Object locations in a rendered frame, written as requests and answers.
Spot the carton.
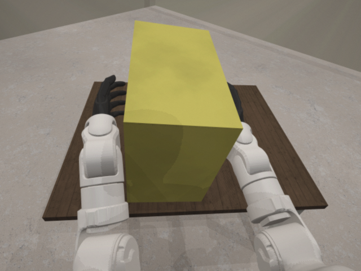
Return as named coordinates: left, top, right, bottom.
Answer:
left=124, top=20, right=243, bottom=203

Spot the table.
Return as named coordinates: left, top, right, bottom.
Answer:
left=42, top=81, right=328, bottom=250

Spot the robot left hand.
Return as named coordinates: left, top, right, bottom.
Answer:
left=92, top=75, right=127, bottom=117

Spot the robot right upper arm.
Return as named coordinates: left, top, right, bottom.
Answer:
left=254, top=222, right=355, bottom=271

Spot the robot left upper arm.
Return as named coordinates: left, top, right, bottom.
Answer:
left=73, top=233, right=140, bottom=271

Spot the robot right hand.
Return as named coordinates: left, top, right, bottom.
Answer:
left=227, top=82, right=244, bottom=122

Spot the robot right forearm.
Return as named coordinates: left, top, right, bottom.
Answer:
left=226, top=122, right=323, bottom=260

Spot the robot left forearm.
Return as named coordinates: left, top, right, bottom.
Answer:
left=73, top=114, right=129, bottom=267

